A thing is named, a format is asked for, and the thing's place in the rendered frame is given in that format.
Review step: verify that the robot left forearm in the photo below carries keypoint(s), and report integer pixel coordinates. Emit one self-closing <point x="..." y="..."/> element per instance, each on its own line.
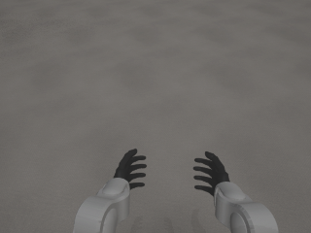
<point x="104" y="211"/>

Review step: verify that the robot right forearm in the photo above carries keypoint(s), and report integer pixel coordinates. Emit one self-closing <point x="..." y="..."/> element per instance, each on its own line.
<point x="236" y="210"/>

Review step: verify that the right robot hand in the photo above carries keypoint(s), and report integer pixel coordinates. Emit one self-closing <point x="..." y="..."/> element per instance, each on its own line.
<point x="217" y="172"/>

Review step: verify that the left robot hand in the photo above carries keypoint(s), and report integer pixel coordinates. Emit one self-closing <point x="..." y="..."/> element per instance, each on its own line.
<point x="125" y="168"/>

